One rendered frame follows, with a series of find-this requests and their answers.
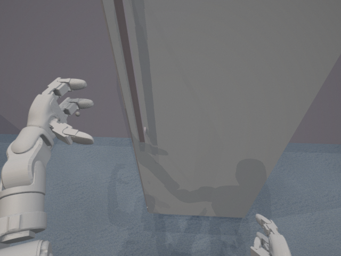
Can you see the handle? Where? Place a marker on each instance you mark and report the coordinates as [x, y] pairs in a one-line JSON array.
[[121, 14]]

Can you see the robot right hand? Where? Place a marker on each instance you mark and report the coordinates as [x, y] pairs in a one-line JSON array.
[[275, 245]]

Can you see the left robot forearm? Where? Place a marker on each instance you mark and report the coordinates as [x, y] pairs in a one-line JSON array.
[[23, 186]]

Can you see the robot left upper arm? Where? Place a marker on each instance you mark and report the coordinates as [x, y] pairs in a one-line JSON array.
[[34, 248]]

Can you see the robot left hand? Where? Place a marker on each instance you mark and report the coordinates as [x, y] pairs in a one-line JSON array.
[[44, 111]]

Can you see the fridge door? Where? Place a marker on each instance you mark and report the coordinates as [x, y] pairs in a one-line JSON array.
[[223, 86]]

